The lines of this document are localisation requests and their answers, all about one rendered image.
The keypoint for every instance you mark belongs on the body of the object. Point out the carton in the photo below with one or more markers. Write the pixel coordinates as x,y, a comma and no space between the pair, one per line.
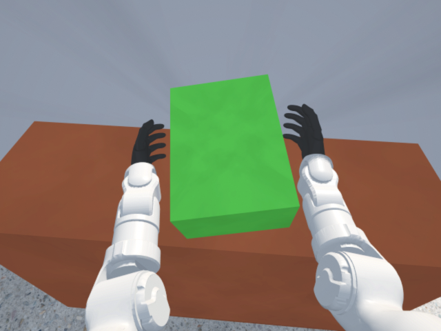
229,169

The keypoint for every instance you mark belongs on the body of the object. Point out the right robot hand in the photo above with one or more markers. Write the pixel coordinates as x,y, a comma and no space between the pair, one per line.
311,139

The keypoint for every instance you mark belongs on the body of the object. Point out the pedestal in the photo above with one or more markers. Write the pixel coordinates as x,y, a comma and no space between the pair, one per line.
61,184

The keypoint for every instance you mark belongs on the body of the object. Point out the robot right forearm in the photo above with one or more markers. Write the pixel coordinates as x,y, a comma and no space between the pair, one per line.
327,215

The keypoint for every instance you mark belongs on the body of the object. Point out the left robot hand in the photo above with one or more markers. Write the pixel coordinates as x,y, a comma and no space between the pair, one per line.
141,150

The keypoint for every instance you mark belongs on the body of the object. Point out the robot left forearm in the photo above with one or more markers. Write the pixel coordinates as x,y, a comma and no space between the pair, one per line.
135,240

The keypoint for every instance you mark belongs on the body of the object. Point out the right robot upper arm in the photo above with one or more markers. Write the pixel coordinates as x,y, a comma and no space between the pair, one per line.
365,294

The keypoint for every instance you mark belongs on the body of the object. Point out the left robot upper arm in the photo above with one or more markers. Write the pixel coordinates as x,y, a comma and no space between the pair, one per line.
132,302

